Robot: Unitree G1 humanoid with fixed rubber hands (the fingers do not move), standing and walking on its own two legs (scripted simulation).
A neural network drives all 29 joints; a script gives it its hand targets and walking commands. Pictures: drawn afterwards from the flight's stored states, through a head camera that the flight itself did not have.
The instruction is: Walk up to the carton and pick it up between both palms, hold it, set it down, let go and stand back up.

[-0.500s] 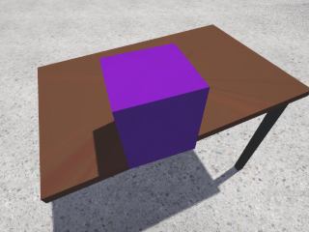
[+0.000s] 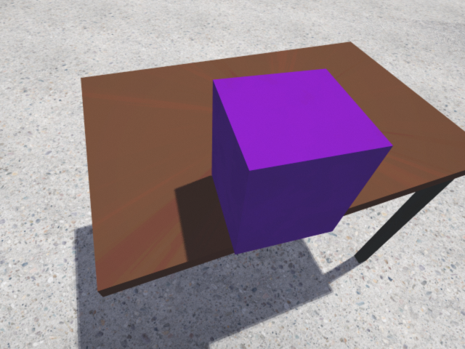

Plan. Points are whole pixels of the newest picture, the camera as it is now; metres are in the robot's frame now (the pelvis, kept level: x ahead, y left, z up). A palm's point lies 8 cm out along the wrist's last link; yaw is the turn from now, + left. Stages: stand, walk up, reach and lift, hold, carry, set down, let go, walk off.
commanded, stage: walk up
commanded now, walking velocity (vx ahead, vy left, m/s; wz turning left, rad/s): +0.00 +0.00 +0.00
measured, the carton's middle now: (279, 164) +0.41 -0.05 +0.08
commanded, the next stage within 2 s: none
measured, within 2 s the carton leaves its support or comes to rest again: neither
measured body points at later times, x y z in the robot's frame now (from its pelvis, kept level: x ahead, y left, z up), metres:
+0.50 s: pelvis -0.02 -0.12 +0.00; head +0.01 -0.13 +0.45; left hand +0.02 +0.13 -0.14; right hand +0.01 -0.40 -0.15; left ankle -0.02 +0.05 -0.70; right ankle -0.01 -0.25 -0.75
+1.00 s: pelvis -0.01 -0.12 +0.00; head +0.01 -0.11 +0.45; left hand -0.07 +0.12 -0.16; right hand +0.08 -0.34 -0.15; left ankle -0.05 -0.02 -0.75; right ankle -0.01 -0.25 -0.75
